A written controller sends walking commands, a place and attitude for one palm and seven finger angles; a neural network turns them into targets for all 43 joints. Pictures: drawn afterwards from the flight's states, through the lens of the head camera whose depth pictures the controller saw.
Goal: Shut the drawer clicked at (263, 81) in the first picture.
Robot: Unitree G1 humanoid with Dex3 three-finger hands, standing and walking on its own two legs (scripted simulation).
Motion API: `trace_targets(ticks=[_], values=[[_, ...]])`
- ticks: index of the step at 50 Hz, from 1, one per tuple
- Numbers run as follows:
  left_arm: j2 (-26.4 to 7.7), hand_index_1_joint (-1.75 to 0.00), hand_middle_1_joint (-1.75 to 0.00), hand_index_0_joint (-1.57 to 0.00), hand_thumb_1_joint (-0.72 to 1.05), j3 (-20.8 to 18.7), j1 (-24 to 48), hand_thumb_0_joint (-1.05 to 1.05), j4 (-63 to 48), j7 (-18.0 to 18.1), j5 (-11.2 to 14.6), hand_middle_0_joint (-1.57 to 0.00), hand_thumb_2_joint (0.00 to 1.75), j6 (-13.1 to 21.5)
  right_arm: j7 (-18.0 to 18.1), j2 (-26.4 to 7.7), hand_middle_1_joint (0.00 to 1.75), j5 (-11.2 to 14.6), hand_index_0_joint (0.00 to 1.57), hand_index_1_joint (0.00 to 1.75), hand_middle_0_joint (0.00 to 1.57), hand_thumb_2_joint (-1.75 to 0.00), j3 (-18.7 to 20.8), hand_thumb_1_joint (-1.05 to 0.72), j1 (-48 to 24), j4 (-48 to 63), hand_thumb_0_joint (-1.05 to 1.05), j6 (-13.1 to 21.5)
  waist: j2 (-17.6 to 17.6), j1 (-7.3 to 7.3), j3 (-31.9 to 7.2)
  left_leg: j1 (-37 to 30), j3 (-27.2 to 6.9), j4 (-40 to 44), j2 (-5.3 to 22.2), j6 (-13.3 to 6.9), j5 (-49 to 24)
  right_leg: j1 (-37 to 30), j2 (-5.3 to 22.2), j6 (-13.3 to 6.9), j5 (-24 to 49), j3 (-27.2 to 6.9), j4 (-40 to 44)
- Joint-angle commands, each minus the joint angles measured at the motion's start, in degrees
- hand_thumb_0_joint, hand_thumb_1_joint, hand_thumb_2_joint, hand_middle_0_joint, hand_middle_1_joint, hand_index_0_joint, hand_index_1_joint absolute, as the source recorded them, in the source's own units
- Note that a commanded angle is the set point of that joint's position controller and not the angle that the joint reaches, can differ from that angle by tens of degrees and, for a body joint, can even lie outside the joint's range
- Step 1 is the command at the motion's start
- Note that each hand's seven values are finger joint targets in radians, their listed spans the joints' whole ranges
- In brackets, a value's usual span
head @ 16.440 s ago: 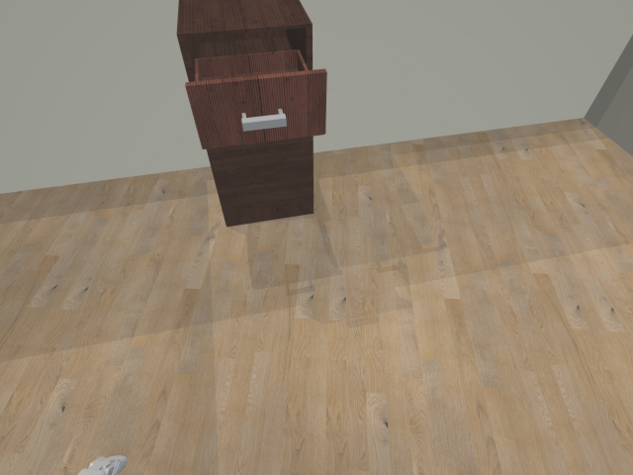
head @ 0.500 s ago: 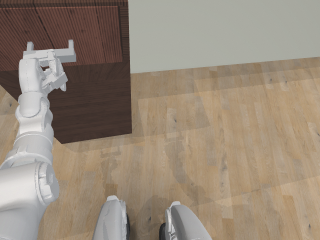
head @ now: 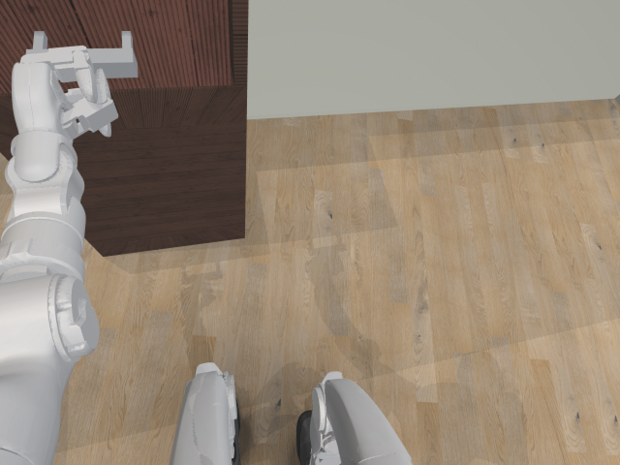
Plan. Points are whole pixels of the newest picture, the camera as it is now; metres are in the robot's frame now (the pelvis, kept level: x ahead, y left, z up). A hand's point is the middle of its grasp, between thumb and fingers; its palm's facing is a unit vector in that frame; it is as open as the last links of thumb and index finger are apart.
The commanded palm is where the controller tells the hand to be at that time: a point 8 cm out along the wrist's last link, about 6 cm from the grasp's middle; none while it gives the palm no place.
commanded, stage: pull the fist back off the drawer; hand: left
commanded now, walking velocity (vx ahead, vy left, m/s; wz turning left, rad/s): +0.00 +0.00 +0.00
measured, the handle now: (84, 51) +0.61 +0.24 +0.07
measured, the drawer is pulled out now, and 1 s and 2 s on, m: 0.00 0.00 0.00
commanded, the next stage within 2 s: draw the hand back to the body in 0.54 s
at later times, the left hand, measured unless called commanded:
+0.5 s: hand (108, 113) +0.51 +0.20 +0.07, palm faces +0.15 -0.99 -0.03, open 3.2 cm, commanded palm +0.48 +0.23 +0.07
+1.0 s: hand (64, 140) +0.42 +0.21 +0.14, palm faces +0.17 -0.98 -0.06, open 3.3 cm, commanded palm +0.38 +0.25 +0.15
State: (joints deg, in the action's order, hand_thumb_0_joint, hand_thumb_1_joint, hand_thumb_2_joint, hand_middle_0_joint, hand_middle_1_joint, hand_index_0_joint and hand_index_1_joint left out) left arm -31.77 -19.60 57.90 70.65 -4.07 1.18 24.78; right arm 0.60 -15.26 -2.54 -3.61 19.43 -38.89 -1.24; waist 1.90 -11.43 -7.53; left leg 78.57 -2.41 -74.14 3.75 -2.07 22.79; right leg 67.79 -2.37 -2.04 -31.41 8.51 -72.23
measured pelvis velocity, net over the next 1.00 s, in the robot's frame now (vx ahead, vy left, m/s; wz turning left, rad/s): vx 0.06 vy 0.00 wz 0.02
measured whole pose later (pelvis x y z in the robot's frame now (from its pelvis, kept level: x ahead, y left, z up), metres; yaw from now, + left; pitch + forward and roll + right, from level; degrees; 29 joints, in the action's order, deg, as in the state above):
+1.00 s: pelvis +0.06 +0.00 +0.07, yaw +1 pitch +15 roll -2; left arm -15.9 -13.2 11.3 24.5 -2.9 10.8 19.4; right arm 0.1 -13.7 2.1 -1.1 16.2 -31.9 -4.4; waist 2.2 -3.1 -7.7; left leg 47.4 2.0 -55.6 3.0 -1.6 23.3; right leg 38.4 -2.2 -1.5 -29.7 3.7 -53.1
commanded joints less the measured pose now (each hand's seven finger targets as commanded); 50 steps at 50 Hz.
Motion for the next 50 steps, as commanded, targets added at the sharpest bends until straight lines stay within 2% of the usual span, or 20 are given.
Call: trace_targets(ticks=[1,3,6,7,9,15,19,20,22,27,30,31,32,34,36,39,42,45,48,50], values=[[-12.05,-1.6,-1.6,-1.4,0.9,-1.25,35.9,0.0,-15.93,2.04,0.48,-1.4,0.9,3.8,0.24,-12.14,0.3,-0.27,0.2,0.3,0.2,-0.9,4.14,-0.9,9.89,2.09,0.0,1.08,13.13,-4.19,-28.59,-37.16,-7.1,9.98,-0.38,0.04,6.2,2.84,-1.14,0.17,1.35,-5.83,12.42],[-10.28,-1.6,-1.6,-1.4,0.9,-0.69,34.23,0.0,-14.89,1.98,0.65,-1.4,0.9,3.55,-0.06,-12.01,0.3,-0.22,0.2,0.3,0.2,-0.9,4.21,-0.9,9.81,2.51,0.0,1.17,12.75,-4.12,-27.74,-36.4,-6.96,10.18,-0.5,-0.08,7.47,3.11,-1.11,0.17,0.7,-5.95,12.68],[-12.0,-1.6,-1.6,-1.4,0.9,-2.07,31.56,0.0,-14.04,2.0,0.73,-1.4,0.9,3.21,-0.16,-12.13,0.3,-0.04,0.2,0.3,0.2,-0.9,4.06,-0.9,9.39,2.95,0.0,0.94,11.39,-3.16,-25.83,-33.82,-6.32,10.53,-0.58,-0.03,8.84,1.44,-1.13,0.21,-0.33,-6.31,13.12],[-10.33,-1.6,-1.6,-1.4,0.9,-0.85,31.63,0.0,-14.88,1.86,0.88,-1.4,0.9,3.13,-0.24,-11.9,0.3,0.02,0.2,0.3,0.2,-0.9,4.1,-0.9,9.31,3.16,0.0,1.06,10.48,-3.61,-26.46,-33.47,-5.98,10.21,-0.64,-0.24,8.37,0.73,-1.19,0.4,-0.11,-6.49,13.19],[-11.78,-1.6,-1.6,-1.4,0.9,-2.84,29.88,0.0,-16.52,1.84,1.17,-1.4,0.9,3.78,-0.32,-11.97,0.3,-0.03,0.2,0.3,0.2,-0.9,4.37,-0.9,9.51,3.36,0.0,1.05,12.06,-2.18,-28.37,-35.82,-5.96,10.4,-0.51,-0.05,5.58,0.25,-1.15,0.19,1.36,-6.19,12.83],[-8.88,-1.6,-1.6,-1.4,0.9,-3.62,17.88,0.0,-20.65,1.26,2.55,-1.4,0.9,4.79,-1.28,-11.15,0.3,0.35,0.2,0.3,0.2,-0.9,5.08,-0.9,8.83,4.78,0.0,-0.28,11.11,1.42,-29.44,-40.16,-5.14,11.75,-0.36,0.55,-1.17,-3.35,-1.41,0.09,5.0,-5.48,13.18],[-5.89,-1.6,-1.6,-1.4,0.9,-3.12,8.89,0.0,-23.83,1.2,3.43,-1.4,0.9,4.9,-1.74,-10.38,0.3,0.8,0.2,0.3,0.2,-0.9,5.52,-0.9,8.02,5.94,0.0,-1.41,8.75,2.87,-30.12,-41.04,-3.19,11.85,-0.59,0.44,-7.08,-8.01,-1.49,0.36,8.84,-5.74,14.18],[-6.02,-1.6,-1.6,-1.4,0.9,-3.99,6.16,0.0,-23.33,1.12,3.74,-1.4,0.9,4.65,-1.79,-10.28,0.3,0.86,0.2,0.3,0.2,-0.9,5.63,-0.9,8.05,5.94,0.0,-1.75,6.82,3.39,-28.67,-40.12,-2.91,12.16,-0.65,0.51,-7.19,-9.15,-1.54,0.44,9.08,-5.63,14.56],[-4.62,-1.6,-1.6,-1.4,0.9,-3.24,2.78,0.0,-25.93,0.9,4.38,-1.4,0.9,4.81,-1.73,-9.96,0.3,1.18,0.2,0.3,0.2,-0.9,5.81,-0.9,7.41,6.63,0.0,-2.23,4.81,3.61,-27.14,-39.1,-2.04,12.59,-0.79,0.32,-8.13,-11.57,-1.55,0.72,10.48,-6.03,15.27],[0.83,-1.6,-1.6,-1.4,0.9,0.61,4.58,0.0,-29.12,1.63,4.72,-1.4,0.9,7.05,-1.67,-9.34,0.3,1.21,0.2,0.3,0.2,-0.9,6.43,-0.9,6.82,5.68,0.0,-2.51,6.17,2.24,-24.69,-43.54,-2.69,12.74,-0.72,0.74,-11.3,-8.34,-1.47,0.65,12.71,-5.38,15.03],[0.18,-1.6,-1.6,-1.4,0.9,-0.12,4.01,0.0,-28.42,2.04,4.31,-1.4,0.9,8.16,-1.52,-9.46,0.3,0.9,0.2,0.3,0.2,-0.9,6.69,-0.9,6.93,4.89,0.0,-2.77,6.26,2.71,-25.71,-45.77,-3.17,12.29,-0.65,1.05,-14.51,-7.84,-1.45,0.45,14.58,-5.17,14.2],[2.04,-1.6,-1.6,-1.4,0.9,1.47,4.47,0.0,-28.85,1.85,4.22,-1.4,0.9,8.36,-1.55,-9.21,0.3,0.84,0.2,0.3,0.2,-0.9,6.71,-0.9,6.62,5.07,0.0,-2.87,6.31,2.34,-26.06,-46.19,-3.04,12.13,-0.78,0.97,-15.33,-7.88,-1.35,0.54,15.27,-5.22,14.21],[2.77,-1.6,-1.6,-1.4,0.9,1.9,3.67,0.0,-28.94,1.74,4.26,-1.4,0.9,8.4,-1.64,-9.05,0.3,0.94,0.2,0.3,0.2,-0.9,6.8,-0.9,6.37,5.02,0.0,-2.97,7.33,2.78,-26.48,-47.0,-2.84,12.04,-0.87,1.09,-16.25,-8.1,-1.31,0.44,15.91,-5.24,14.27],[0.97,-1.6,-1.6,-1.4,0.9,0.36,-2.64,0.0,-37.09,1.66,4.95,-1.4,0.9,8.09,-1.87,-9.15,0.3,1.35,0.2,0.3,0.2,-0.9,7.09,-0.9,5.53,7.15,0.0,-3.33,11.13,6.18,-33.89,-54.11,-2.74,13.31,-0.78,1.61,-23.94,-12.53,-1.44,-0.11,20.42,-5.22,14.19],[1.81,-1.6,-1.6,-1.4,0.9,0.73,-10.47,0.0,-43.12,1.54,6.35,-1.4,0.9,5.84,-1.94,-8.72,0.3,2.25,0.2,0.3,0.2,-0.9,7.18,-0.9,4.61,8.98,0.0,-3.67,8.19,7.29,-35.23,-55.97,-2.09,14.95,-0.83,1.52,-27.34,-18.42,-1.69,0.22,24.47,-5.18,16.08],[3.69,-1.6,-1.6,-1.4,0.9,2.2,-20.43,0.0,-49.64,1.85,7.97,-1.4,0.9,1.69,-1.56,-8.09,0.3,3.64,0.2,0.3,0.2,-0.9,6.73,-0.9,3.03,11.21,0.0,-3.7,5.69,8.12,-31.35,-54.91,-0.86,17.76,-1.18,1.0,-28.28,-24.2,-1.72,0.73,28.4,-5.31,18.71],[4.12,-1.6,-1.6,-1.4,0.9,1.68,-26.59,0.0,-54.54,2.72,9.66,-1.4,0.9,-0.9,-0.73,-7.63,0.3,4.38,0.2,0.3,0.2,-0.9,6.41,-0.9,1.42,12.31,0.0,-3.1,0.3,7.9,-25.08,-51.12,0.83,20.35,-1.84,0.22,-24.34,-30.3,-1.61,1.38,31.03,-5.87,21.93],[4.63,-1.6,-1.6,-1.4,0.9,2.03,-29.58,0.0,-56.87,2.42,10.09,-1.4,0.9,-1.33,-0.06,-7.25,0.3,4.6,0.2,0.3,0.2,-0.9,6.0,-0.9,-0.21,12.42,0.0,-2.03,1.07,7.71,-19.63,-50.17,1.64,22.34,-2.21,0.05,-20.95,-31.93,-1.36,1.45,30.25,-6.34,23.94],[7.76,-1.6,-1.6,-1.4,0.9,6.07,-31.03,0.0,-62.57,0.81,10.51,-1.4,0.9,-0.94,0.2,-6.99,0.3,4.74,0.2,0.3,0.2,-0.9,6.01,-0.9,-1.68,13.01,0.0,-0.58,4.35,7.23,-19.23,-54.86,1.21,23.85,-2.31,-0.01,-21.33,-32.39,-1.2,1.1,28.85,-6.2,25.51],[8.1,-1.6,-1.6,-1.4,0.9,6.23,-35.55,0.0,-62.03,-0.64,11.56,-1.4,0.9,-2.2,0.47,-7.07,0.3,4.99,0.2,0.3,0.2,-0.9,5.79,-0.9,-2.84,13.15,0.0,0.16,2.89,7.4,-16.51,-55.17,1.12,25.43,-2.32,-0.06,-18.96,-32.97,-1.03,1.27,27.22,-6.02,27.5]])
